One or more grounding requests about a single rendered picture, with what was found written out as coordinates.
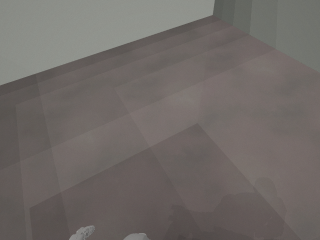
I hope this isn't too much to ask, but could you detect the robot left hand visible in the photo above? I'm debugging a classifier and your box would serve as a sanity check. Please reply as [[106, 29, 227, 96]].
[[69, 225, 95, 240]]

